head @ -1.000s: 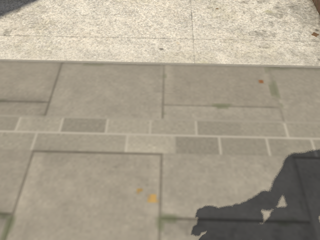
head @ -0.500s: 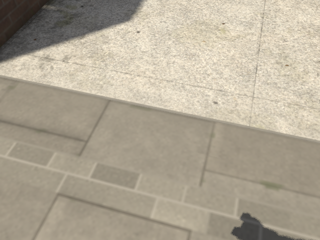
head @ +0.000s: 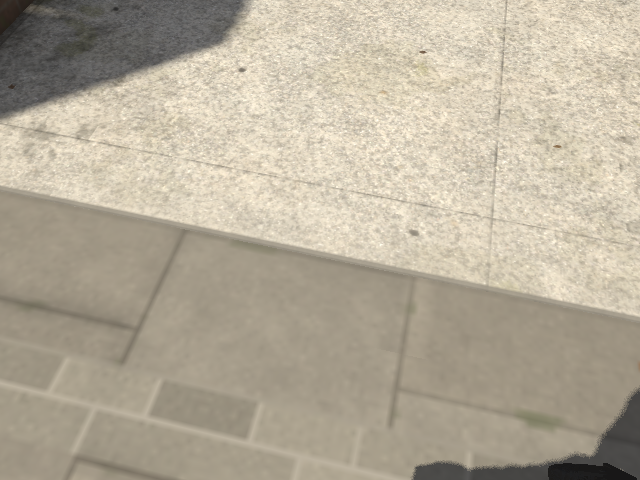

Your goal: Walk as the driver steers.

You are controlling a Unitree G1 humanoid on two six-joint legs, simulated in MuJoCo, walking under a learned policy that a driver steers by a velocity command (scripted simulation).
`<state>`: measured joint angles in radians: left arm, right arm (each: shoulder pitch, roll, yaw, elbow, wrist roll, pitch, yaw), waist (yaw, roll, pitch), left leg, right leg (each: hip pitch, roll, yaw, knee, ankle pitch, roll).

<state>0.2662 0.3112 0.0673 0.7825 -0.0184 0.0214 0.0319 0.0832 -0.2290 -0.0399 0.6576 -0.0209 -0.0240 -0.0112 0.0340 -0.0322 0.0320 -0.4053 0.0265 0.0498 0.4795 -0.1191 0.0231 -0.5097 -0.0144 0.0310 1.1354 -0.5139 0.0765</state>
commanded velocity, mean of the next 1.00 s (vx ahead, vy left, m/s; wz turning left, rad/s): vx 0.02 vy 0.00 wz -0.39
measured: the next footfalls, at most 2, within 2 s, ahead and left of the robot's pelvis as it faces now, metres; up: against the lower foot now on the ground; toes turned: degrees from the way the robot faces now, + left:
right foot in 0.24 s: +0.05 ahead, -0.14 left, +0.00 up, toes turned -11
left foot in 0.72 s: +0.12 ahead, +0.08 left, +0.00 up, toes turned -25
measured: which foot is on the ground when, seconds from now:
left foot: down 0.00-0.24, up 0.26-0.70, down 0.72-1.00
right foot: up 0.00-0.22, down 0.24-0.74, up 0.76-0.98, down 1.00-1.00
